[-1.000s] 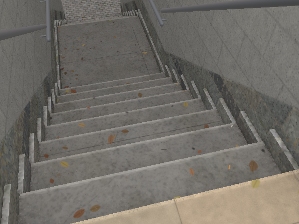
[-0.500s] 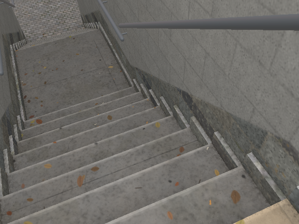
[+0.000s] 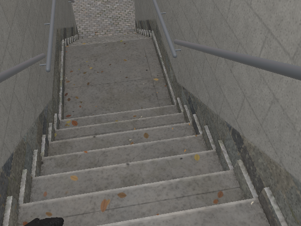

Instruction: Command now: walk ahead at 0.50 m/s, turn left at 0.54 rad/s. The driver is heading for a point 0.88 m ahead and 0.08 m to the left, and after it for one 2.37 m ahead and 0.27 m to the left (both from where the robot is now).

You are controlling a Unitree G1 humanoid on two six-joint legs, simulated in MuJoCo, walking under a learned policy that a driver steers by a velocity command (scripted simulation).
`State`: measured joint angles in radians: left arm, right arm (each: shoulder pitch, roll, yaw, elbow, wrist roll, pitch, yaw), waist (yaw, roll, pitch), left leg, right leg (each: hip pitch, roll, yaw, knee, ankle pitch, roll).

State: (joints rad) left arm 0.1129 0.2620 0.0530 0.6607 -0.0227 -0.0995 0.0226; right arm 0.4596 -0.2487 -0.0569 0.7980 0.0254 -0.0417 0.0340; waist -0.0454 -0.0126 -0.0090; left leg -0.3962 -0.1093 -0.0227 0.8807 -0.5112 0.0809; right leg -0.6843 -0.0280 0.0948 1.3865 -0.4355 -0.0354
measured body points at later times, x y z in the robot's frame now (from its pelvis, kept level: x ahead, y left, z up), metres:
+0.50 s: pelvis +0.20 -0.04 -0.14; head +0.23 -0.05 +0.31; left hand +0.13 +0.21 -0.27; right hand +0.44 -0.22 -0.24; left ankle +0.21 +0.14 -0.67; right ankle +0.24 -0.13 -0.86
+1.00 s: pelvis +0.27 +0.01 -0.14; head +0.28 +0.01 +0.31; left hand +0.15 +0.24 -0.28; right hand +0.48 -0.17 -0.26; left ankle +0.23 +0.14 -0.83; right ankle +0.25 -0.10 -0.86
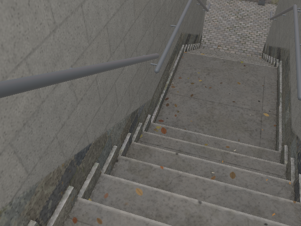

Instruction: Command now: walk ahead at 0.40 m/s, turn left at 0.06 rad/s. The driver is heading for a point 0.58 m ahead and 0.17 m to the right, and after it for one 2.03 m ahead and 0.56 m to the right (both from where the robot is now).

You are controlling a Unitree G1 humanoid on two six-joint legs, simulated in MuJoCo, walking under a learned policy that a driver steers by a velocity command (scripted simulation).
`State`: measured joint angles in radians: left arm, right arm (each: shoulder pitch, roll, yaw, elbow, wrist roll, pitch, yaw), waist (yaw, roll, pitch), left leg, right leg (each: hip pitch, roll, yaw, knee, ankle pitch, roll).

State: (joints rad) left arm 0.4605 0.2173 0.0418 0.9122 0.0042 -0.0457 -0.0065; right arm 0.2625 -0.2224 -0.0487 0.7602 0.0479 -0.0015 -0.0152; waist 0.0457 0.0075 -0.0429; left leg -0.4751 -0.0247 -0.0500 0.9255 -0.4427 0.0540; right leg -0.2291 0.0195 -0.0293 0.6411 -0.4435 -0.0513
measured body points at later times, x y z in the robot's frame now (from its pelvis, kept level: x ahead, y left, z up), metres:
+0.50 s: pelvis +0.24 +0.12 -0.18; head +0.25 +0.14 +0.27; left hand +0.24 +0.39 -0.33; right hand +0.30 -0.14 -0.30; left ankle +0.30 +0.22 -0.89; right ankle +0.08 -0.05 -0.63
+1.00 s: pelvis +0.47 +0.04 -0.32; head +0.48 +0.02 +0.12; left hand +0.74 +0.15 -0.41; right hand +0.30 -0.14 -0.48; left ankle +0.33 +0.22 -0.82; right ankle +0.52 -0.06 -1.06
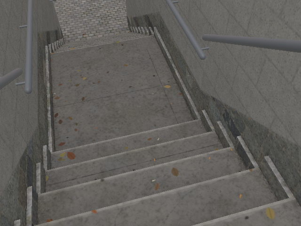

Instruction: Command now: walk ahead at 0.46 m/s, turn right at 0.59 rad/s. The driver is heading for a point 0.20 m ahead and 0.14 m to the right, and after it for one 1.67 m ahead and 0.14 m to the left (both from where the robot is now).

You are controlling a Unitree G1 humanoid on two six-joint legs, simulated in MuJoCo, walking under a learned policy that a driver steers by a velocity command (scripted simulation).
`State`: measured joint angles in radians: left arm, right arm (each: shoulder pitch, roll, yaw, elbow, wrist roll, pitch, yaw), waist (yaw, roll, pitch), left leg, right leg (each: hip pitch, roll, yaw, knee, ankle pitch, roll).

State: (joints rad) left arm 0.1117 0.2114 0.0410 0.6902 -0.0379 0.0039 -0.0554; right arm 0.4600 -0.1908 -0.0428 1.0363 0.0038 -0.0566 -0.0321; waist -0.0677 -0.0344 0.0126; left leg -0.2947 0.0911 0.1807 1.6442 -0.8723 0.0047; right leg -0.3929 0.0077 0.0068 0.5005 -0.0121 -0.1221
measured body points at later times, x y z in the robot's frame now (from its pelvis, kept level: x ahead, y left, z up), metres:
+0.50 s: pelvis +0.20 +0.04 -0.14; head +0.19 +0.05 +0.31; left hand +0.37 +0.24 -0.26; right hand +0.23 -0.22 -0.25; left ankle +0.29 +0.13 -0.89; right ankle +0.09 -0.07 -0.72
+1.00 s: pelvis +0.18 +0.00 -0.17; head +0.20 +0.01 +0.28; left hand +0.45 +0.17 -0.19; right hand +0.27 -0.30 -0.26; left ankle +0.27 +0.13 -0.91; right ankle +0.16 -0.12 -0.67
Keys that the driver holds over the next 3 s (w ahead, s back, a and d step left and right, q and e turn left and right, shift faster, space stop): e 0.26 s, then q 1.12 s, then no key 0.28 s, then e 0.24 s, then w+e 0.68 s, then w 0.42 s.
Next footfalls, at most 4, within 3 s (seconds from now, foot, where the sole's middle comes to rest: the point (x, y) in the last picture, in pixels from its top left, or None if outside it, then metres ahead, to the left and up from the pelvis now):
0.48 left None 0.31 0.13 -0.95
1.04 right None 0.17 -0.12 -0.78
1.56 left None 0.11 0.13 -0.78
2.00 right None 0.12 -0.10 -0.78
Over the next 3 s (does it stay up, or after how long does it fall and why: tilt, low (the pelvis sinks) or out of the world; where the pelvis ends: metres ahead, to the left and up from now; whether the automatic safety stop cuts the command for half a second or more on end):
stays up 0.48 0.04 -0.25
